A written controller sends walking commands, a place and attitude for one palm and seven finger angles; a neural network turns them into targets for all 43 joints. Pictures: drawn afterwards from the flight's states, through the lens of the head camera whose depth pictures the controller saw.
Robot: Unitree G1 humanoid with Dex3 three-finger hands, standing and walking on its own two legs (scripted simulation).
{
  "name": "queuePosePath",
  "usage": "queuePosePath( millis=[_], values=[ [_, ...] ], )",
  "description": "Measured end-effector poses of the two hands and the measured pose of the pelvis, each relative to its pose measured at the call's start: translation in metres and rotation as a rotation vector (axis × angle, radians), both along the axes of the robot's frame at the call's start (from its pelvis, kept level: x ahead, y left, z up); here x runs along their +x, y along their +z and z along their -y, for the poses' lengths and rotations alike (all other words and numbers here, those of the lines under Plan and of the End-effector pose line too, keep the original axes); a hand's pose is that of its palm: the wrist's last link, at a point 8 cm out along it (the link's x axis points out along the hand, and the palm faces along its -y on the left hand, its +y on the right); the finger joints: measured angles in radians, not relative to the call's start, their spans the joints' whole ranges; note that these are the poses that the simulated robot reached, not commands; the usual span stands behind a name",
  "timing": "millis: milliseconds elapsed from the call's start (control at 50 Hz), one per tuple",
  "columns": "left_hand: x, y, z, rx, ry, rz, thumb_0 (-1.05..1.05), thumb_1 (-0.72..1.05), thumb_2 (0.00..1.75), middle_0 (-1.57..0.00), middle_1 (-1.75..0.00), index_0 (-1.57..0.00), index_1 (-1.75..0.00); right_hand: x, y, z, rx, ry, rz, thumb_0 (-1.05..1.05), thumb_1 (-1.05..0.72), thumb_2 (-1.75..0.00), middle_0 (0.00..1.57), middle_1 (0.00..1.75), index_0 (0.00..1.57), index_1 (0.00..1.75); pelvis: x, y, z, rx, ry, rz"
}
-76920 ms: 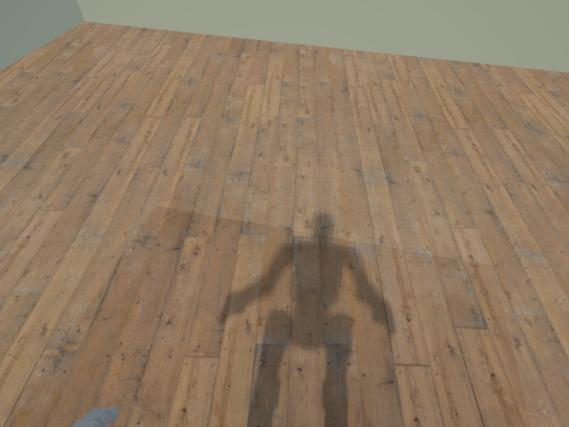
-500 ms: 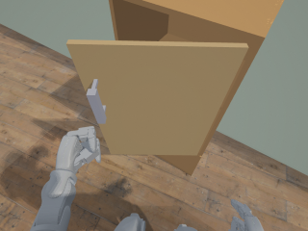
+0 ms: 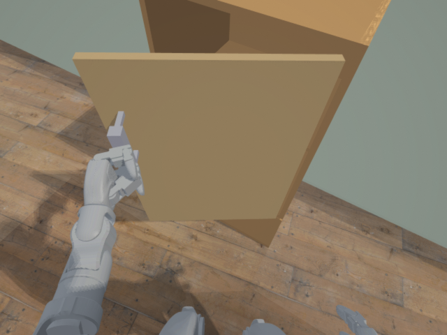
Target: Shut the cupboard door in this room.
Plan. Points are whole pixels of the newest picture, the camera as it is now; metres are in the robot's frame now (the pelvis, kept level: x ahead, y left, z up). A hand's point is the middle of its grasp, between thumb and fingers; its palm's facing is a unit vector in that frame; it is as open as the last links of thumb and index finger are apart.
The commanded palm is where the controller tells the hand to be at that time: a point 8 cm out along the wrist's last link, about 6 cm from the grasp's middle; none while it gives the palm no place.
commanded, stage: bring the fist close to the handle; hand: left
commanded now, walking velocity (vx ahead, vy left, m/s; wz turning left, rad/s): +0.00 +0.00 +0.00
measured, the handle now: (127, 145) +0.45 +0.20 +0.05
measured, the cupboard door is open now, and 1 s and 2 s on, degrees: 32 24 10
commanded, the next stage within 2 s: push the door shut along its arc in 0.24 s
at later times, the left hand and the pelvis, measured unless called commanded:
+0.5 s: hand (138, 180) +0.38 +0.17 +0.05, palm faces +0.01 -1.00 -0.02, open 3.1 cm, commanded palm +0.36 +0.22 +0.05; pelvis +0.00 +0.01 +0.00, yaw +0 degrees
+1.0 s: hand (145, 155) +0.43 +0.16 +0.05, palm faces -0.11 -0.99 -0.04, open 3.1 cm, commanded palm +0.43 +0.20 +0.05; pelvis -0.01 +0.01 -0.01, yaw +1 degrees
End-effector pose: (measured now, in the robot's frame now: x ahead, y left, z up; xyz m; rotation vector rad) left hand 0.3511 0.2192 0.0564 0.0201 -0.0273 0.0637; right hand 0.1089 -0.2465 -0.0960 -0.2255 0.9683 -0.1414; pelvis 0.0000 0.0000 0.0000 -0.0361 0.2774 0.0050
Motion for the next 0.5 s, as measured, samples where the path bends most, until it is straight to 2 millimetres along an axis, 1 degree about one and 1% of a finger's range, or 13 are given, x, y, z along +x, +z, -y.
queuePosePath(
  millis=[60,120,180,220,320,420,500],
  values=[
    [-0.002,-0.002,-0.003,0.012,-0.008,-0.013,0.02,0.90,0.90,-1.29,-1.50,-1.30,-1.50,-0.006,-0.001,0.002,0.004,-0.009,-0.023,0.01,-0.90,-0.90,0.20,0.30,0.20,0.30,0.001,0.001,0.000,0.002,-0.003,0.000],
    [-0.006,-0.011,-0.007,0.004,-0.011,-0.053,0.02,0.90,0.90,-1.29,-1.50,-1.30,-1.50,-0.010,-0.002,0.004,0.003,-0.016,-0.042,0.01,-0.90,-0.90,0.20,0.30,0.20,0.30,0.002,0.002,-0.001,0.003,-0.003,0.001],
    [-0.011,-0.016,-0.009,-0.011,-0.004,-0.063,0.02,0.90,0.90,-1.29,-1.50,-1.30,-1.50,-0.011,-0.001,0.004,-0.005,-0.019,-0.048,0.01,-0.90,-0.90,0.20,0.30,0.20,0.30,0.001,0.002,-0.001,0.001,-0.001,0.001],
    [-0.012,-0.015,-0.008,-0.014,-0.002,-0.044,0.02,0.90,0.90,-1.29,-1.50,-1.30,-1.50,-0.009,-0.001,0.004,-0.012,-0.015,-0.047,0.01,-0.90,-0.90,0.20,0.30,0.20,0.30,0.001,0.002,-0.002,-0.002,0.003,0.001],
    [-0.005,-0.008,-0.004,-0.003,-0.015,0.011,0.02,0.90,0.90,-1.30,-1.50,-1.30,-1.50,-0.003,-0.002,0.002,-0.021,-0.001,-0.032,0.01,-0.90,-0.90,0.20,0.30,0.20,0.30,-0.001,-0.001,-0.004,-0.006,0.007,-0.003],
    [0.002,-0.008,-0.002,-0.002,-0.036,-0.016,0.02,0.90,0.90,-1.30,-1.50,-1.30,-1.50,0.004,0.000,-0.003,-0.009,-0.004,-0.006,0.01,-0.90,-0.90,0.20,0.30,0.20,0.30,-0.001,-0.001,-0.006,-0.007,0.004,-0.004],
    [0.005,-0.008,-0.003,0.004,-0.051,-0.036,0.01,0.89,0.91,-1.30,-1.50,-1.30,-1.50,0.005,0.001,-0.007,-0.003,0.001,0.002,0.01,-0.90,-0.90,0.20,0.30,0.20,0.30,-0.001,0.001,-0.008,-0.007,0.006,-0.001]
  ],
)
